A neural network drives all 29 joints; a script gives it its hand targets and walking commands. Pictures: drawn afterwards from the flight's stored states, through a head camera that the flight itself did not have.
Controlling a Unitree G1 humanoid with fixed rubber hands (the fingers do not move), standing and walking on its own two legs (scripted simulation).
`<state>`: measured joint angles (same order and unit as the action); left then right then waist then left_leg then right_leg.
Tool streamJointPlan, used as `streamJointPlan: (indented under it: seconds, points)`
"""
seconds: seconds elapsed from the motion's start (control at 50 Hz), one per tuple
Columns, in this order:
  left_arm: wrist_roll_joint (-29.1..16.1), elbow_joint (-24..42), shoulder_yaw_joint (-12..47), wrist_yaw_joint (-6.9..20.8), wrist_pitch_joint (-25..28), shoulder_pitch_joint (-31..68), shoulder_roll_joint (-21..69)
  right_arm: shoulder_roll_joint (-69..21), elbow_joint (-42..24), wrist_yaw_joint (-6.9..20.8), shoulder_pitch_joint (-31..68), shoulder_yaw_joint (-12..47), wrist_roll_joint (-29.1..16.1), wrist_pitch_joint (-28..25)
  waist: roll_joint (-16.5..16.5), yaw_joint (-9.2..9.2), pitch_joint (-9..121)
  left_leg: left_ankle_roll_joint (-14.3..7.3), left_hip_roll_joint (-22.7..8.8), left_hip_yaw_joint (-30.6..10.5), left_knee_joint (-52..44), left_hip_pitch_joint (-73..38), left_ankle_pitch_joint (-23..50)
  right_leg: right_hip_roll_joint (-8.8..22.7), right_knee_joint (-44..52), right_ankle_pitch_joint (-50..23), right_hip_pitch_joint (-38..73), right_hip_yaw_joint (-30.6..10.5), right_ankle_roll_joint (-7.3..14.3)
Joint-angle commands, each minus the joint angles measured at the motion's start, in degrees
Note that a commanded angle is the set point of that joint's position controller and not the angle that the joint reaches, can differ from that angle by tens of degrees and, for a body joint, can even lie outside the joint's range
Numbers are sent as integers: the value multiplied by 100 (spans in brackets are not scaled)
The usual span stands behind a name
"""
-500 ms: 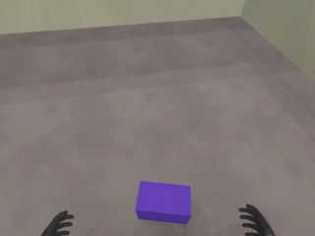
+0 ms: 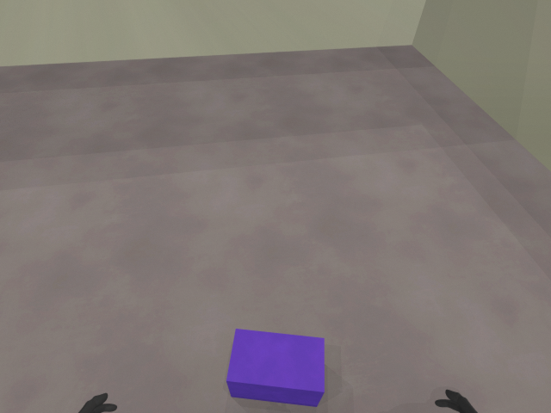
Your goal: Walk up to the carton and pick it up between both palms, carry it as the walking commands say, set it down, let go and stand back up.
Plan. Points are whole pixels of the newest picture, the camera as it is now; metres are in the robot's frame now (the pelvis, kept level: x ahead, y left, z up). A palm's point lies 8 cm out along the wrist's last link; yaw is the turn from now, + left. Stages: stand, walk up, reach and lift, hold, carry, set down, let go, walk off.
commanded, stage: stand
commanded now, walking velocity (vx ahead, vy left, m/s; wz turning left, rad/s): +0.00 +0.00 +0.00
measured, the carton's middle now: (276, 368) +0.39 -0.01 -0.68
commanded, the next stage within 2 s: none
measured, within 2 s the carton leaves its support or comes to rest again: neither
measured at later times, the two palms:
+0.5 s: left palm out of the picture +0.06 +0.31 -0.10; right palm out of the picture +0.04 -0.30 -0.11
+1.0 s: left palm out of the picture +0.04 +0.32 -0.10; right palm out of the picture +0.03 -0.30 -0.11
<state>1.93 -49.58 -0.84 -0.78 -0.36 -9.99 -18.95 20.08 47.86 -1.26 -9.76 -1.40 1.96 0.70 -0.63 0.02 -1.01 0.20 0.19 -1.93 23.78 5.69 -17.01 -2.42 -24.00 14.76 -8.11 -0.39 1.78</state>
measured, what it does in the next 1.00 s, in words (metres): stands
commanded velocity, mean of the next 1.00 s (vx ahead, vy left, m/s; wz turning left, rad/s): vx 0.00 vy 0.00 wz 0.00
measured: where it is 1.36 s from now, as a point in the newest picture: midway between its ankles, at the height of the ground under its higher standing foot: outside the picture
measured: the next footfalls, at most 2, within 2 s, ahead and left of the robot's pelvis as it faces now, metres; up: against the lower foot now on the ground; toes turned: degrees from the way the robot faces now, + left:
none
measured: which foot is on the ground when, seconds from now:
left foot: down 0.00-1.00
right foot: down 0.00-1.00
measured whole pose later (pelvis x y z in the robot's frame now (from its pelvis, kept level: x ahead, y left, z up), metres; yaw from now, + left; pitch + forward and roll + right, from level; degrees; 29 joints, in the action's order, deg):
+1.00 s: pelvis -0.03 +0.01 +0.01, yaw +1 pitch -3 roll +0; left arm 0.8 -61.3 0.1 -0.1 0.6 -7.2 -21.8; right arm 21.9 58.5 -0.5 -10.7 0.2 1.2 -0.1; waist -1.1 -0.4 -2.9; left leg -0.1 0.4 -2.6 20.9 5.5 -12.8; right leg -1.9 -18.9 9.7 -6.6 0.0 1.2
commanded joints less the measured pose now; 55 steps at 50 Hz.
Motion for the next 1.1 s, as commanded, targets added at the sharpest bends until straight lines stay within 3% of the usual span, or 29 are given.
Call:
streamJointPlan:
  seconds: [0.0,0.06,0.08,0.14,0.18,0.2,0.22,0.28,0.3,0.32,0.38,0.5,0.56,0.58,0.62,0.64,0.66,0.68,0.72,0.74,0.76,0.8,0.86,0.92,0.96,0.98,1.02,1.06,1.08]
  points:
    - [-8,126,-229,-41,58,60,-939,1012,-256,-13,0,-243,15,-110,-271,112,221,-45,-523,-297,-179,136,1920,839,304,-2304,361,-619,-121]
    - [21,163,-228,-61,102,410,-1072,705,-203,-65,157,-166,11,-105,367,-51,30,0,-535,-429,-388,148,1502,687,424,-1656,155,-527,-155]
    - [-7,92,-230,-29,120,402,-1011,802,-101,-85,19,-170,4,-127,-9,85,68,3,-464,-462,-322,264,1272,766,507,-1321,196,-735,-193]
    - [-38,-79,-223,-26,125,319,-1040,1060,-5,-12,-75,-182,-32,-175,-375,-51,187,-61,-535,-475,-476,236,1577,798,436,-1721,466,-642,-87]
    - [-18,-103,-215,3,112,551,-1176,767,7,-36,41,-111,-48,-180,350,-42,94,-14,-557,-458,-416,190,1445,777,498,-1716,174,-617,-148]
    - [-44,-121,-199,14,141,329,-1119,956,92,-29,-133,-100,-33,-164,269,-5,176,-25,-553,-523,-395,88,1568,698,433,-1597,193,-588,-196]
    - [-16,-191,-194,16,108,257,-1080,1141,132,-68,-117,-190,-42,-143,-287,15,283,-50,-547,-476,-405,-40,1415,715,525,-1425,241,-599,-168]
    - [-34,-299,-236,-41,107,395,-1298,1052,213,2,-143,-151,-41,-91,173,13,37,5,-488,-507,-513,196,1250,726,475,-1366,276,-528,-145]
    - [-53,-371,-206,-23,116,330,-1172,1022,197,-50,15,-120,-54,-104,-140,-12,130,-52,-563,-439,-482,54,1147,758,543,-1268,284,-595,-101]
    - [-43,-335,-240,-52,83,388,-1395,853,197,-11,-32,-51,-70,-125,413,47,196,-50,-539,-531,-530,168,1179,727,636,-1341,423,-563,-205]
    - [-35,-411,-207,-42,102,515,-1234,1161,335,-6,-129,-126,-41,-132,-38,-31,-78,-72,-557,-496,-508,189,1030,804,688,-875,115,-719,-101]
    - [-63,-585,-123,3,126,488,-1125,1127,448,-13,150,-127,-48,-178,284,20,-48,-103,-569,-591,-722,191,912,776,740,-681,250,-662,-118]
    - [-57,-602,-152,37,159,674,-1334,1026,464,6,203,-68,-61,-206,-450,81,-143,-115,-583,-636,-659,355,1132,799,704,-894,230,-658,-108]
    - [-76,-647,-190,22,99,616,-1458,875,498,-22,-63,11,-36,-163,122,-15,158,-88,-547,-508,-640,280,1023,790,709,-988,493,-633,-93]
    - [-111,-762,-110,49,140,327,-1396,1241,602,-32,-19,-114,-106,-128,-31,35,177,-106,-544,-527,-523,116,891,945,889,-815,267,-835,-195]
    - [-51,-753,-99,15,123,706,-1375,1091,632,-38,-111,-62,-111,-120,-124,-181,-312,-69,-601,-599,-789,233,675,860,863,-260,-124,-813,-74]
    - [-103,-650,-84,18,141,591,-1155,1194,629,-24,-18,-106,-133,-157,-253,10,-397,-118,-634,-711,-845,493,488,882,853,-117,60,-848,-9]
    - [-76,-662,-113,6,127,810,-1249,1142,599,-17,127,-83,-71,-126,144,-39,1,-147,-641,-627,-748,331,782,873,837,-301,218,-759,-50]
    - [-120,-736,-102,21,156,611,-1293,1065,609,4,176,-61,-40,-181,-166,63,-202,-141,-614,-683,-834,441,719,835,809,-357,217,-704,-36]
    - [-79,-769,-86,33,166,488,-1251,1213,718,-6,-124,-43,-20,-204,226,29,-338,-168,-584,-733,-804,389,712,834,900,-133,52,-797,-22]
    - [-92,-829,-59,35,143,362,-1257,1302,775,14,-73,-125,-83,-185,-189,-58,-106,-151,-650,-750,-823,185,606,864,859,-144,-4,-755,0]
    - [-63,-769,-118,33,154,645,-1363,1064,710,-2,6,-80,-103,-180,231,-74,-239,-133,-580,-680,-708,221,818,745,919,-102,-128,-686,-50]
    - [-71,-833,-126,31,177,506,-1401,1222,765,39,-45,-108,-60,-140,12,-17,-253,-162,-522,-582,-600,287,747,873,1046,-213,99,-888,-243]
    - [-99,-828,-70,7,177,729,-1360,1133,764,28,-12,-67,-50,-155,87,-153,138,-177,-581,-541,-602,220,1045,934,807,-1078,430,-741,-33]
    - [-142,-902,-80,30,174,454,-1274,1263,711,38,250,-46,-68,-231,46,90,107,-123,-643,-674,-636,289,1410,832,687,-1330,464,-592,-49]
    - [-104,-943,-64,3,188,418,-1301,1211,807,17,84,-88,-101,-165,-90,-5,175,-137,-607,-598,-650,-4,1277,860,718,-1261,426,-658,-81]
    - [-172,-921,-41,-19,169,401,-1209,1220,879,-35,68,-18,-98,-121,268,-4,105,-150,-617,-551,-643,-62,1559,853,596,-1848,388,-647,-141]
    - [-112,-886,-69,-29,169,542,-1344,1324,872,1,122,-49,-126,-149,-163,15,234,-141,-617,-551,-609,44,1865,872,607,-1970,567,-614,-70]
    - [-138,-939,-63,-24,160,515,-1426,1190,863,-14,1,-1,-119,-144,99,-30,-54,-102,-600,-559,-715,243,1432,799,682,-1270,425,-557,-81]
